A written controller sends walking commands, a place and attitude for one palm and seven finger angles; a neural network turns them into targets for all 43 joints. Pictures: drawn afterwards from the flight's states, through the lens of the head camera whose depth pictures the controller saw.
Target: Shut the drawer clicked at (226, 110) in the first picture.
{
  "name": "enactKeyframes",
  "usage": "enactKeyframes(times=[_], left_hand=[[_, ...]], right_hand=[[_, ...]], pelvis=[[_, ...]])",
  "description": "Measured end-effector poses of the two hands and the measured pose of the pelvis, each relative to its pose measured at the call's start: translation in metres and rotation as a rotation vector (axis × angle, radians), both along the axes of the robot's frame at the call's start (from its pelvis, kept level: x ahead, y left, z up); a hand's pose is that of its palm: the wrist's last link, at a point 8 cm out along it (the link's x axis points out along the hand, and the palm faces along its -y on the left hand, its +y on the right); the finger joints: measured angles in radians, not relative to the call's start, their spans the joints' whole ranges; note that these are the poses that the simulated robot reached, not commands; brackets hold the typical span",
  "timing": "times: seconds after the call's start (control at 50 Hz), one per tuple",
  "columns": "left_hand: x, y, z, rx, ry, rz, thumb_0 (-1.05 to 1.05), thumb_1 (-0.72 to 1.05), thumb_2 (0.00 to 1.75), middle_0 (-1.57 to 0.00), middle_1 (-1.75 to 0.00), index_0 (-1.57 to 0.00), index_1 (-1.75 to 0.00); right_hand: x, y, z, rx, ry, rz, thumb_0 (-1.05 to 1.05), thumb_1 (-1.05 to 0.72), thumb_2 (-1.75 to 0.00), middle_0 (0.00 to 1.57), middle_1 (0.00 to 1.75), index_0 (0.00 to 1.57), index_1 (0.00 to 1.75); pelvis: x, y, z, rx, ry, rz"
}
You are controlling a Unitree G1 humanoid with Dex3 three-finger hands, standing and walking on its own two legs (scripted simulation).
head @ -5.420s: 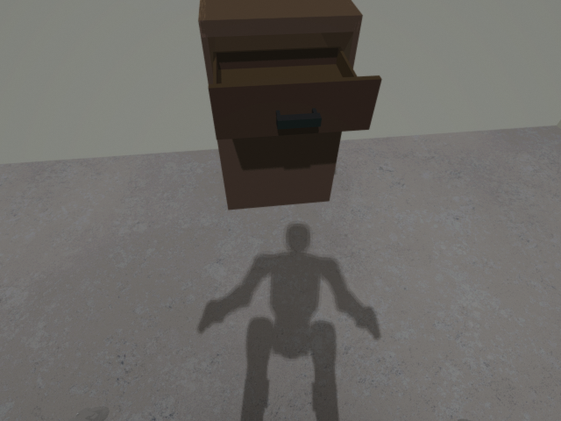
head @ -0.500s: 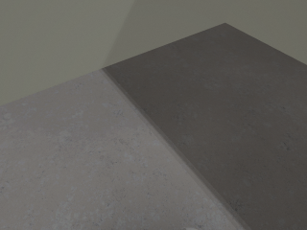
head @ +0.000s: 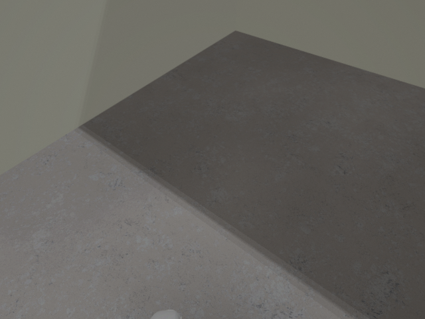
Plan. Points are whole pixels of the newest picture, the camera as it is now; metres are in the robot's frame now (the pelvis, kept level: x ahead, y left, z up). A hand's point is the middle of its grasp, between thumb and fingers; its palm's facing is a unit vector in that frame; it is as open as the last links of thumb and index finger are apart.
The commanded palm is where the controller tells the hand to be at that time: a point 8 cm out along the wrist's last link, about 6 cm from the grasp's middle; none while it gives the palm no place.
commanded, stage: walk to a spot facing it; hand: left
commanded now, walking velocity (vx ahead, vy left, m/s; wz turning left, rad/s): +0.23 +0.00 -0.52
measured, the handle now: out of the picture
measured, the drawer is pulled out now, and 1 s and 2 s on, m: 0.30 0.30 0.30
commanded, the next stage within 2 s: turn to face it in 0.40 s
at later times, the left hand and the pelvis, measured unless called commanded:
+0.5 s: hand (136, 277) +0.24 +0.21 -0.18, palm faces -0.29 -0.94 -0.19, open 7.4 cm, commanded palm none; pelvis +0.10 +0.04 -0.01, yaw -19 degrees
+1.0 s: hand (160, 262) +0.28 +0.16 -0.18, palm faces -0.13 -0.98 -0.16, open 7.3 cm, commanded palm none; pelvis +0.13 +0.01 -0.01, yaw -9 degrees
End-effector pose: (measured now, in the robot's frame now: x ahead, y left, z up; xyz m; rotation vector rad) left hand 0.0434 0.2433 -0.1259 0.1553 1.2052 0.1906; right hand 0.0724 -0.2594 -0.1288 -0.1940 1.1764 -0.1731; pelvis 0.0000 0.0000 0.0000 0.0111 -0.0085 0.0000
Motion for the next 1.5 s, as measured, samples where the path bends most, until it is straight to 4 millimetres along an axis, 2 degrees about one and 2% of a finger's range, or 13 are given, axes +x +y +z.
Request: enactKeyframes(times=[0.18, 0.26, 0.36, 0.48, 0.6, 0.68, 0.78, 0.88, 0.96, 1.1, 1.24, 1.36, 1.5], left_hand=[[-0.001, 0.043, -0.033, -0.042, 0.152, -0.020, 0.00, 0.91, 0.90, -0.20, -0.30, -0.20, -0.30], [0.034, 0.057, -0.031, -0.044, 0.176, -0.097, 0.00, 0.91, 0.90, -0.20, -0.30, -0.20, -0.30], [0.100, 0.056, -0.023, -0.034, 0.132, -0.185, 0.00, 0.91, 0.90, -0.20, -0.30, -0.20, -0.30], [0.186, 0.022, -0.021, -0.028, 0.064, -0.323, 0.00, 0.91, 0.90, -0.20, -0.30, -0.20, -0.29], [0.273, -0.047, -0.021, -0.010, -0.053, -0.491, 0.00, 0.91, 0.90, -0.20, -0.30, -0.20, -0.29], [0.300, -0.087, -0.012, -0.021, -0.158, -0.527, 0.00, 0.91, 0.90, -0.20, -0.30, -0.20, -0.29], [0.295, -0.105, 0.000, -0.050, -0.181, -0.479, 0.00, 0.91, 0.90, -0.20, -0.30, -0.20, -0.30], [0.270, -0.092, -0.004, -0.075, -0.147, -0.385, 0.00, 0.91, 0.90, -0.20, -0.30, -0.20, -0.30], [0.244, -0.059, -0.016, -0.074, -0.115, -0.268, -0.01, 0.91, 0.90, -0.21, -0.30, -0.21, -0.30], [0.189, 0.026, -0.049, -0.021, 0.003, -0.100, -0.01, 0.91, 0.90, -0.20, -0.30, -0.20, -0.30], [0.143, 0.070, -0.030, 0.032, 0.090, -0.006, 0.00, 0.92, 0.90, -0.20, -0.30, -0.20, -0.29], [0.123, 0.072, -0.017, 0.049, 0.087, 0.057, 0.00, 0.91, 0.90, -0.20, -0.30, -0.20, -0.29], [0.125, 0.042, -0.009, 0.049, 0.003, 0.102, 0.00, 0.91, 0.90, -0.20, -0.30, -0.20, -0.30]], right_hand=[[0.048, 0.042, 0.011, -0.054, -0.144, -0.025, 0.00, -0.91, -0.90, 0.20, 0.30, 0.20, 0.30], [0.030, 0.059, 0.016, -0.048, -0.098, -0.095, 0.00, -0.91, -0.90, 0.20, 0.30, 0.20, 0.30], [-0.008, 0.072, 0.013, -0.032, 0.025, -0.223, 0.00, -0.92, -0.90, 0.20, 0.30, 0.21, 0.30], [-0.060, 0.078, 0.001, 0.006, 0.179, -0.376, 0.00, -0.92, -0.90, 0.20, 0.30, 0.20, 0.30], [-0.101, 0.080, -0.024, 0.081, 0.301, -0.516, 0.00, -0.91, -0.90, 0.20, 0.30, 0.20, 0.30], [-0.104, 0.077, -0.035, 0.132, 0.365, -0.538, 0.00, -0.91, -0.90, 0.20, 0.30, 0.20, 0.30], [-0.069, 0.065, -0.033, 0.154, 0.321, -0.487, 0.01, -0.91, -0.90, 0.19, 0.30, 0.20, 0.30], [-0.021, 0.052, -0.028, 0.139, 0.231, -0.402, 0.00, -0.91, -0.90, 0.19, 0.30, 0.20, 0.30], [0.021, 0.043, -0.022, 0.094, 0.168, -0.309, 0.00, -0.91, -0.90, 0.19, 0.30, 0.20, 0.30], [0.088, 0.034, -0.013, -0.038, 0.050, -0.147, 0.00, -0.92, -0.90, 0.19, 0.30, 0.20, 0.30], [0.119, 0.040, 0.007, -0.069, 0.025, -0.047, 0.00, -0.91, -0.90, 0.20, 0.30, 0.20, 0.30], [0.140, 0.042, 0.010, -0.047, 0.008, 0.022, 0.00, -0.91, -0.90, 0.20, 0.30, 0.20, 0.30], [0.151, 0.029, -0.003, -0.011, 0.010, 0.088, 0.00, -0.90, -0.90, 0.20, 0.30, 0.21, 0.30]], pelvis=[[0.032, 0.041, -0.014, -0.030, 0.012, -0.110], [0.049, 0.049, -0.007, -0.033, 0.004, -0.175], [0.071, 0.051, 0.000, -0.044, 0.007, -0.240], [0.092, 0.042, -0.003, -0.035, 0.008, -0.320], [0.113, 0.015, -0.020, -0.005, 0.009, -0.371], [0.121, 0.001, -0.022, -0.010, -0.003, -0.343], [0.128, -0.007, -0.012, -0.007, -0.016, -0.295], [0.130, -0.004, -0.009, -0.008, -0.013, -0.234], [0.131, 0.005, -0.011, -0.017, -0.008, -0.182], [0.133, 0.032, -0.029, -0.041, 0.010, -0.095], [0.132, 0.041, -0.011, -0.040, 0.022, -0.033], [0.130, 0.038, -0.004, -0.046, 0.025, 0.033], [0.121, 0.017, -0.008, -0.033, 0.021, 0.122]])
